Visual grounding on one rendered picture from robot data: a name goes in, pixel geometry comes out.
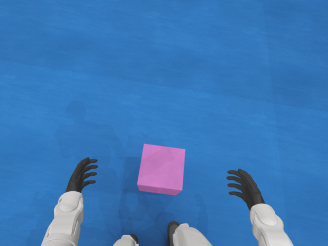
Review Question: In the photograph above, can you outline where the robot right hand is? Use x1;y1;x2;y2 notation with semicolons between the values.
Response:
227;169;265;210

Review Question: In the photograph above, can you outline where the carton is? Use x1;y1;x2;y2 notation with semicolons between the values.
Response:
137;144;185;196

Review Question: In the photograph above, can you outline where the robot left hand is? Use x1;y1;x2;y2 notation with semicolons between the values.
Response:
66;157;98;193

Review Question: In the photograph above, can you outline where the left robot forearm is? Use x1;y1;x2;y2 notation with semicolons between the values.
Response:
41;191;84;246

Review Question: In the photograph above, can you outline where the right robot shin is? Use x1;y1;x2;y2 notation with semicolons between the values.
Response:
175;223;189;231

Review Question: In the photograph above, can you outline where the robot right foot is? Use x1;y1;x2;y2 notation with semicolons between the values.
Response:
168;221;179;246

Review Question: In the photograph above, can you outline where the right robot forearm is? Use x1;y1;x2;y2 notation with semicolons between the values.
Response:
250;203;294;246

